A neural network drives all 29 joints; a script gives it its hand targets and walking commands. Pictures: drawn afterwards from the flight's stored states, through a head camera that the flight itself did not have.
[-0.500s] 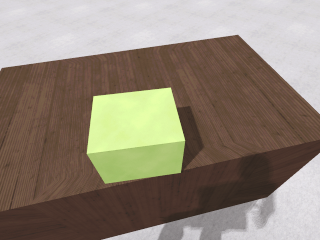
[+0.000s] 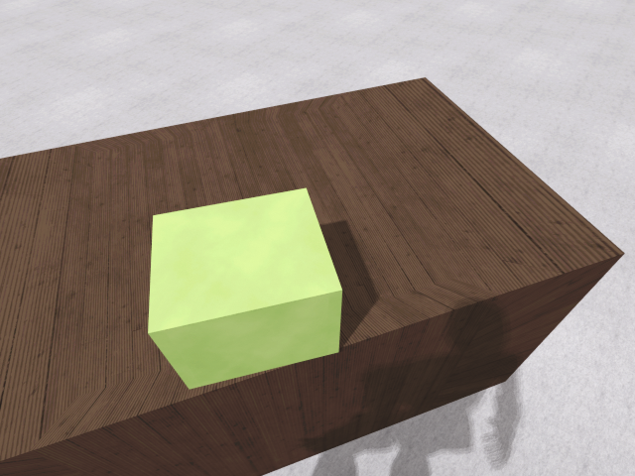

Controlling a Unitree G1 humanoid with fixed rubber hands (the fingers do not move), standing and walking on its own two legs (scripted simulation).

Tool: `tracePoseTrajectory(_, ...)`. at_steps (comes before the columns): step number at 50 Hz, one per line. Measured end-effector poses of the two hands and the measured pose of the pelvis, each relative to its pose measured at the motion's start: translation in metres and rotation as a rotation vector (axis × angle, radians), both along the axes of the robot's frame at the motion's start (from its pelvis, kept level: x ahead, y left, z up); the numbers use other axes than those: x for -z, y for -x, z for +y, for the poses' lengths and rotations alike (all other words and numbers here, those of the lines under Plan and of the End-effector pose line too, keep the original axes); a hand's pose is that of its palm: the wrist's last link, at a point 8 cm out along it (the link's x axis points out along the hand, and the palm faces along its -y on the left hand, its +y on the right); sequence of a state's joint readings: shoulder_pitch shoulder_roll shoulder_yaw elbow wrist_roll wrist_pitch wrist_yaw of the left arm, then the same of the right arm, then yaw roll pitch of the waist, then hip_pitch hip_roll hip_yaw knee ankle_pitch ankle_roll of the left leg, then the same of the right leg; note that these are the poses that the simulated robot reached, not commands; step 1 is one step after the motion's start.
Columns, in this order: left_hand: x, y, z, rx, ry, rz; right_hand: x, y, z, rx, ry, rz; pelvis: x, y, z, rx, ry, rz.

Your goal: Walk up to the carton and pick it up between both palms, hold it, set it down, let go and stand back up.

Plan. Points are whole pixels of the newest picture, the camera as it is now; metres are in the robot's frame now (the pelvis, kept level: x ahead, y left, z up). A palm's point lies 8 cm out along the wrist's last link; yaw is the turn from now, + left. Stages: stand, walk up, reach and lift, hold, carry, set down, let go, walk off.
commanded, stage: reach and lift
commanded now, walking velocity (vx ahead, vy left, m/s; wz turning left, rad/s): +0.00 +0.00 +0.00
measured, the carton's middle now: (249, 286) +0.40 +0.12 -0.02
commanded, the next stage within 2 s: none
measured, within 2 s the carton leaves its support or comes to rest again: neither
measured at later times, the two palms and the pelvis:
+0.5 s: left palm out of the picture +0.11 +0.26 -0.11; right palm (508, 469) +0.16 -0.23 -0.10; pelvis -0.02 +0.00 -0.02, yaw +8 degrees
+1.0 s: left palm out of the picture +0.11 +0.26 -0.08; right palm (512, 474) +0.15 -0.22 -0.07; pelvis -0.01 -0.01 +0.00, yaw +8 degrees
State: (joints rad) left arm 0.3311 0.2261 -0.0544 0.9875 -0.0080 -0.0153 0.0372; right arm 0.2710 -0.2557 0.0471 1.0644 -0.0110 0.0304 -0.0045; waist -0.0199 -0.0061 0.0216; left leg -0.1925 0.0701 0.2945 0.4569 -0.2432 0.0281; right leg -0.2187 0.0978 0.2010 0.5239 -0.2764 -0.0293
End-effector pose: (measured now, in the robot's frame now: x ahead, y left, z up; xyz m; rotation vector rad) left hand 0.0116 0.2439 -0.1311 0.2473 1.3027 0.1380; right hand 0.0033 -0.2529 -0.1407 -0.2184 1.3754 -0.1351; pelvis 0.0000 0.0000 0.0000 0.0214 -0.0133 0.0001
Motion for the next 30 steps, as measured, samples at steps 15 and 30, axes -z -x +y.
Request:
tracePoseTrajectory(15,-0.029,-0.152,0.012,0.031,0.022,-0.177,-0.036,-0.188,0.018,-0.032,-0.075,-0.457,0.028,0.030,0.000,-0.116,0.056,-0.002)
tracePoseTrajectory(30,-0.030,-0.111,0.028,-0.025,-0.031,-0.168,-0.021,-0.146,0.043,-0.065,-0.143,-0.358,0.018,0.029,-0.003,-0.131,0.030,0.044)
